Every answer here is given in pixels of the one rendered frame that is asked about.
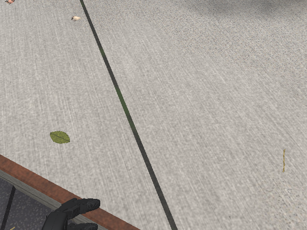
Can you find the robot left hand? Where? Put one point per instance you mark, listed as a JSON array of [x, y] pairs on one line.
[[58, 220]]

